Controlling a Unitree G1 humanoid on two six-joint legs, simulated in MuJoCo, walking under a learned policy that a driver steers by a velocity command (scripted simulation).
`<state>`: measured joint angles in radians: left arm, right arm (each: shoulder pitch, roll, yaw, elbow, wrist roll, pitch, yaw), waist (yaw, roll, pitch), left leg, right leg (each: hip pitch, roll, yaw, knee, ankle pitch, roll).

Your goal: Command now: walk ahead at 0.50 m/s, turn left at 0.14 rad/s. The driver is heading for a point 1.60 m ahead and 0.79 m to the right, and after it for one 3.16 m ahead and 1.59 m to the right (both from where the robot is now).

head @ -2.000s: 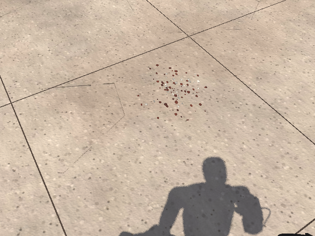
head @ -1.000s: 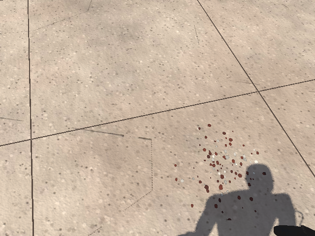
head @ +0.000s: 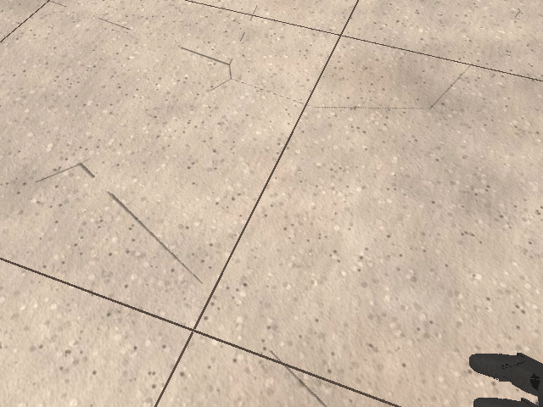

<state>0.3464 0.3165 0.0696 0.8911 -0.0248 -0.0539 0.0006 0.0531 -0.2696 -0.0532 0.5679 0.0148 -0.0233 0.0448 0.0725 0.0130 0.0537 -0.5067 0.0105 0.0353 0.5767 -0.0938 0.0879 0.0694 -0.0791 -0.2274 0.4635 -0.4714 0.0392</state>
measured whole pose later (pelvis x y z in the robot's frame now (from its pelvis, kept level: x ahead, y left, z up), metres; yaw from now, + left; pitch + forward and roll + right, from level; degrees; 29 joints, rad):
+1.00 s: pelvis +0.56 -0.10 +0.01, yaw -31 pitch +2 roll -1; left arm 0.37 0.30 0.08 0.74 -0.02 -0.03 0.02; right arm 0.03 -0.28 -0.04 0.67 0.00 -0.12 0.02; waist 0.08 0.03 0.00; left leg -0.46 0.00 -0.07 0.46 -0.03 -0.02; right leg -0.08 0.11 0.22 0.50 -0.44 -0.05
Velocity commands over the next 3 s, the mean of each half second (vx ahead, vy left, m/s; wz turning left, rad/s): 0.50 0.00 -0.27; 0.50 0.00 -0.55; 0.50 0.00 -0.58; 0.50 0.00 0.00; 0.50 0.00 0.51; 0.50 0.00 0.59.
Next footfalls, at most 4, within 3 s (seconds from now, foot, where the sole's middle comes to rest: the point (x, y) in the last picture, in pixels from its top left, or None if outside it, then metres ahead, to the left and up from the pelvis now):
0.54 right None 0.44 -0.16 -0.75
1.00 left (330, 282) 0.77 -0.08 -0.75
1.52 right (474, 280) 0.81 -0.47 -0.75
2.08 left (481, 176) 1.19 -0.55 -0.75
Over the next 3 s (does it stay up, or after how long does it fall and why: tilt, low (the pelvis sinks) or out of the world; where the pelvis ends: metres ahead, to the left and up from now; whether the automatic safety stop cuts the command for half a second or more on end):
stays up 1.41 -0.78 0.01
